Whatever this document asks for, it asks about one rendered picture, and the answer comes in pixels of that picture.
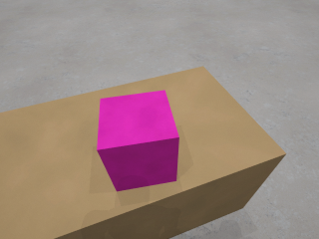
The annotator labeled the pedestal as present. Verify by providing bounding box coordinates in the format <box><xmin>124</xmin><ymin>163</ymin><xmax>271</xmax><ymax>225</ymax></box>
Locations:
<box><xmin>0</xmin><ymin>66</ymin><xmax>286</xmax><ymax>239</ymax></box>

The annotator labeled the carton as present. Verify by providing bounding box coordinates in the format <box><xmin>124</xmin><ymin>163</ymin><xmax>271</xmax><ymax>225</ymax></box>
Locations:
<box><xmin>97</xmin><ymin>90</ymin><xmax>179</xmax><ymax>192</ymax></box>

